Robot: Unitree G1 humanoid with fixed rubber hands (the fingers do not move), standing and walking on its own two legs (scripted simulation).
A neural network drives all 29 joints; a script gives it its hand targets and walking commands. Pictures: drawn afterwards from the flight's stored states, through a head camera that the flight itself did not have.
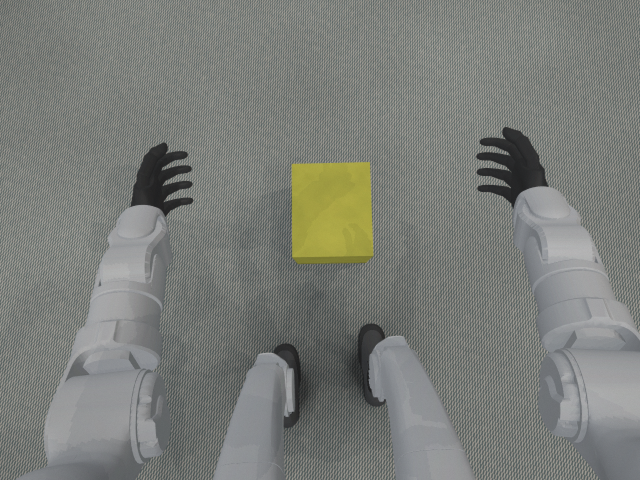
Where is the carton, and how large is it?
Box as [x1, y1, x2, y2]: [292, 162, 372, 263]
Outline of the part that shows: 369,162 292,164 292,257 297,263 365,262 372,256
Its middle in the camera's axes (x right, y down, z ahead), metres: +0.04 -0.05 +1.00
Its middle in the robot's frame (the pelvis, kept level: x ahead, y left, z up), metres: +0.51 -0.03 -0.61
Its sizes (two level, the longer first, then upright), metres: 0.225 0.187 0.178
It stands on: the floor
